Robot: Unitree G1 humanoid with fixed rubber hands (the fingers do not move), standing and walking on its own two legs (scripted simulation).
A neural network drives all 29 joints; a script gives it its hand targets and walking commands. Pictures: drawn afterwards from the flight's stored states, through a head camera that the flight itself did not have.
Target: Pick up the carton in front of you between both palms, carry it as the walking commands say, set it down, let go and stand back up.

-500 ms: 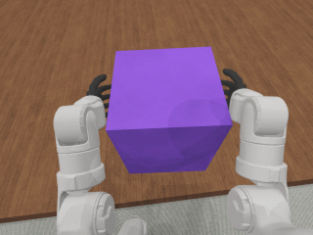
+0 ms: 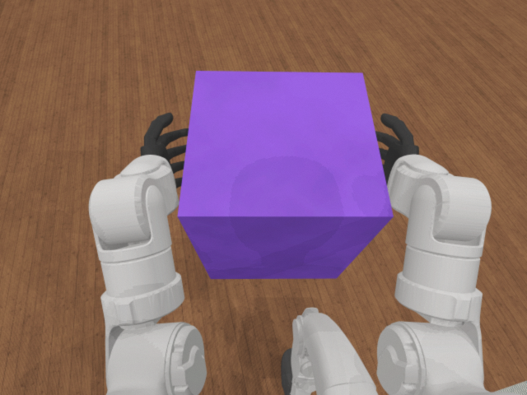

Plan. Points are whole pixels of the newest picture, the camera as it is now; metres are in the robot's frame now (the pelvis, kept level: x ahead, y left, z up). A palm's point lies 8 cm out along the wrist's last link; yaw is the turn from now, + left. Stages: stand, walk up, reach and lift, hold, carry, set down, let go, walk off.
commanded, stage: carry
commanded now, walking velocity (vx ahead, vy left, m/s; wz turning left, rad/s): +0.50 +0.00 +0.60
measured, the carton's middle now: (276, 189) +0.41 -0.03 +0.08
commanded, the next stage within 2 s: none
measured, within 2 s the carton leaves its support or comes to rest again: neither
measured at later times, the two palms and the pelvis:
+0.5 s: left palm out of the picture +0.72 +0.23 +0.33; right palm out of the picture +0.78 -0.07 +0.32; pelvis +0.39 +0.01 +0.10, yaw +12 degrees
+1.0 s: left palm out of the picture +0.99 +0.27 +0.19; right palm out of the picture +1.05 -0.03 +0.21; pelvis +0.71 +0.04 +0.12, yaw +9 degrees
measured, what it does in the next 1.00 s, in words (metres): climbs: right foot 0.13 m higher, then left foot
